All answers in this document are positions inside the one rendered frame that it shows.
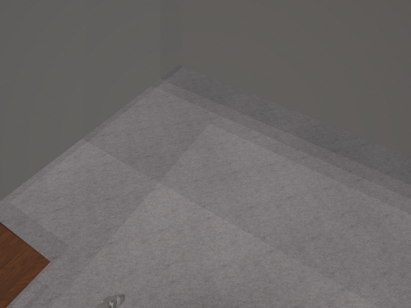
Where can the cabinet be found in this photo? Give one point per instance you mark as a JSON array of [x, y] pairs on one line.
[[19, 265]]

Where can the left robot hand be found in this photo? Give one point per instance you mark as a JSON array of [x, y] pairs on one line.
[[112, 301]]

